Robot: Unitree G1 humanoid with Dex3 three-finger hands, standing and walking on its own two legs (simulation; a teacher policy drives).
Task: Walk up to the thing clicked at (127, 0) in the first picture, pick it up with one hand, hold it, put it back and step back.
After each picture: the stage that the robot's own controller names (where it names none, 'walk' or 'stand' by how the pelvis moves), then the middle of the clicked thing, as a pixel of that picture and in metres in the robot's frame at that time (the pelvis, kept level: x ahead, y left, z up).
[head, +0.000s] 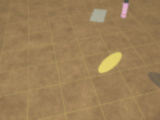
stand; (124, 8) +2.16 -0.56 -0.65
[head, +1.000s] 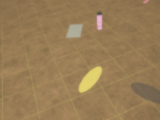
walk; (99, 20) +2.05 -0.08 -0.62
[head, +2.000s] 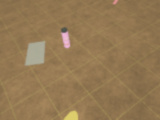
walk; (65, 37) +1.41 +0.30 -0.65
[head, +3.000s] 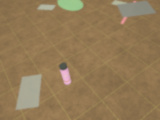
walk; (65, 74) +0.92 +0.28 -0.65
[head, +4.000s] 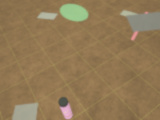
walk; (65, 108) +0.56 +0.24 -0.65
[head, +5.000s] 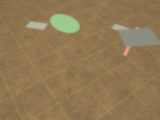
stand; out of the picture +0.42 +0.21 -0.65
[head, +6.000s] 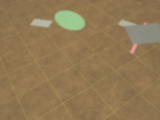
walk; out of the picture +0.38 +0.19 -0.65
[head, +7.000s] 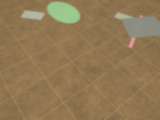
stand; out of the picture +0.31 +0.12 -0.63
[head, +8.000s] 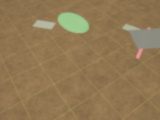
stand; out of the picture +0.33 +0.09 -0.66
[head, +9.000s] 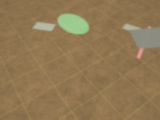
stand; out of the picture +0.32 +0.10 -0.66
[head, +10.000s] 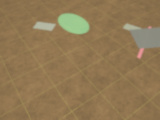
stand; out of the picture +0.31 +0.09 -0.66
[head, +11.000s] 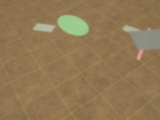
stand; out of the picture +0.31 +0.09 -0.66
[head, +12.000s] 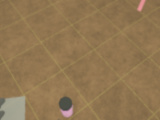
go down; (66, 107) +0.36 +0.10 -0.49
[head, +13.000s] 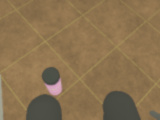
go down; (53, 83) +0.40 +0.13 -0.29
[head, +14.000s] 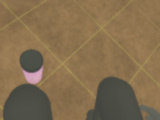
close in; (32, 69) +0.40 +0.15 -0.21
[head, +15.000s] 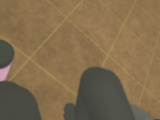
close; out of the picture +0.40 +0.19 -0.16
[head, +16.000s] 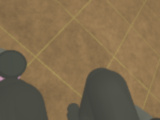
lift; (7, 74) +0.36 +0.18 -0.16
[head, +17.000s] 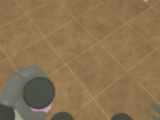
lift; (40, 99) +0.29 +0.16 -0.01
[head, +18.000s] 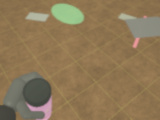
hold; (40, 103) +0.30 +0.17 +0.01
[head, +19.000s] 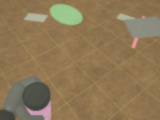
hold; (39, 107) +0.29 +0.17 -0.01
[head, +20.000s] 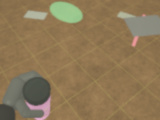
hold; (39, 102) +0.30 +0.17 +0.00
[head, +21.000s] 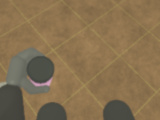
crouch; (41, 76) +0.38 +0.16 -0.07
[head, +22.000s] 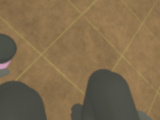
lower; out of the picture +0.40 +0.21 -0.17
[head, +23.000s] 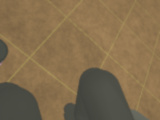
lower; out of the picture +0.40 +0.22 -0.16
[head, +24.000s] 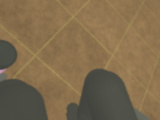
lower; out of the picture +0.39 +0.22 -0.17
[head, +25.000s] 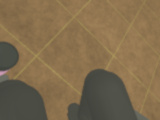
lower; out of the picture +0.38 +0.22 -0.17
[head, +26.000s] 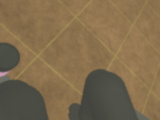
rest; out of the picture +0.38 +0.22 -0.17
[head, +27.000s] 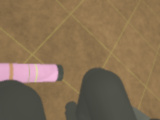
withdraw; (30, 73) +0.39 +0.08 -0.26
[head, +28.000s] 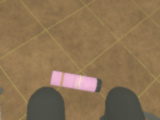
walk; (76, 81) +0.41 +0.03 -0.36
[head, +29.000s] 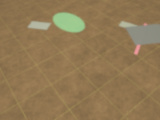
stand; out of the picture +0.32 -0.02 -0.68
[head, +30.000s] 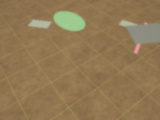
stand; out of the picture +0.35 -0.01 -0.69
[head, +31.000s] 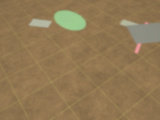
stand; out of the picture +0.38 -0.02 -0.69
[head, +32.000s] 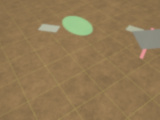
stand; out of the picture +0.42 -0.04 -0.74
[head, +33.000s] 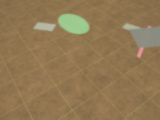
stand; out of the picture +0.42 -0.04 -0.75
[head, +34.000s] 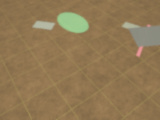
walk; out of the picture +0.45 -0.04 -0.75
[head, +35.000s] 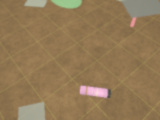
walk; (95, 91) +0.64 -0.06 -0.72
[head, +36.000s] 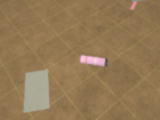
walk; (94, 60) +0.92 -0.05 -0.72
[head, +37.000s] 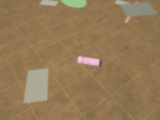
walk; (89, 61) +1.13 -0.02 -0.73
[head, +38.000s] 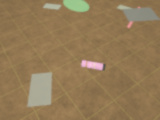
stand; (93, 65) +1.12 -0.08 -0.75
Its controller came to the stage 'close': yes
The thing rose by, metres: 0.63
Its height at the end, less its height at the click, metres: -0.09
